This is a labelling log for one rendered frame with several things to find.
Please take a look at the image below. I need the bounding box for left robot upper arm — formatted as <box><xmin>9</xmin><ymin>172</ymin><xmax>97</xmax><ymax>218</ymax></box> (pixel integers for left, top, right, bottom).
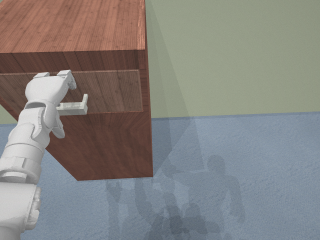
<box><xmin>0</xmin><ymin>182</ymin><xmax>42</xmax><ymax>240</ymax></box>

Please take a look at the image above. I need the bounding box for handle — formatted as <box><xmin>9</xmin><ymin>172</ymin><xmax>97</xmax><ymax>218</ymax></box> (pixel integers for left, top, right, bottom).
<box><xmin>56</xmin><ymin>94</ymin><xmax>88</xmax><ymax>116</ymax></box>

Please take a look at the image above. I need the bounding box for left robot forearm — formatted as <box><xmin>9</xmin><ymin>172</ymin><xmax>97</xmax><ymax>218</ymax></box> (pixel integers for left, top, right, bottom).
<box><xmin>0</xmin><ymin>99</ymin><xmax>57</xmax><ymax>185</ymax></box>

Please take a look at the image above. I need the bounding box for robot left hand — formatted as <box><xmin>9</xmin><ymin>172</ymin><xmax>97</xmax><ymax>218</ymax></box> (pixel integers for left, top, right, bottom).
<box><xmin>25</xmin><ymin>70</ymin><xmax>77</xmax><ymax>139</ymax></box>

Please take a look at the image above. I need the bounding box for drawer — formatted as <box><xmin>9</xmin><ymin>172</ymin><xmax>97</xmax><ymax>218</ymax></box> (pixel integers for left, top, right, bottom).
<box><xmin>0</xmin><ymin>69</ymin><xmax>142</xmax><ymax>115</ymax></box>

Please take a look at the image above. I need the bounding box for cabinet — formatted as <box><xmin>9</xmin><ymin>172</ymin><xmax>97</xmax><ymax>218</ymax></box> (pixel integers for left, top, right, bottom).
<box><xmin>0</xmin><ymin>0</ymin><xmax>153</xmax><ymax>181</ymax></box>

